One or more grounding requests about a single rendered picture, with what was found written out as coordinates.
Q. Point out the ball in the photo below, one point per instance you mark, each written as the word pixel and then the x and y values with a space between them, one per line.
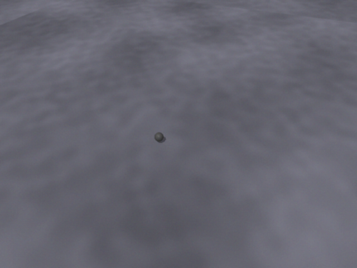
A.
pixel 158 136

